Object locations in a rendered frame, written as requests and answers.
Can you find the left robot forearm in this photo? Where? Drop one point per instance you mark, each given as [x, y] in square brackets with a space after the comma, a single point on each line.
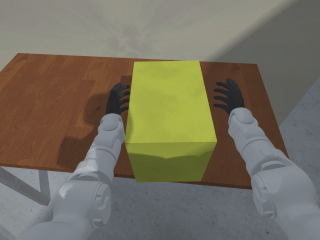
[103, 154]

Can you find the right robot forearm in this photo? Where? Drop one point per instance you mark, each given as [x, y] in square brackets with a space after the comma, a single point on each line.
[254, 147]

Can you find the left robot hand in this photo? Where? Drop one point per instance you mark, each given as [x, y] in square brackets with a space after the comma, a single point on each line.
[113, 103]

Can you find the table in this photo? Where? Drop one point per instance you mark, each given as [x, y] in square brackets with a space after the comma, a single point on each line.
[51, 107]

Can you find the carton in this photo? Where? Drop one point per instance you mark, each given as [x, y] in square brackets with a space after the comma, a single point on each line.
[170, 135]

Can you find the right robot hand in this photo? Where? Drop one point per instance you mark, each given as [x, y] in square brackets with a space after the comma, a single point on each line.
[234, 100]

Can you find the right robot upper arm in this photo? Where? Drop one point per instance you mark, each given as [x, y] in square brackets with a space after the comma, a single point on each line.
[286, 195]

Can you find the left robot upper arm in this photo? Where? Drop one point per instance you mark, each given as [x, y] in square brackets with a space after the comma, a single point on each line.
[81, 207]

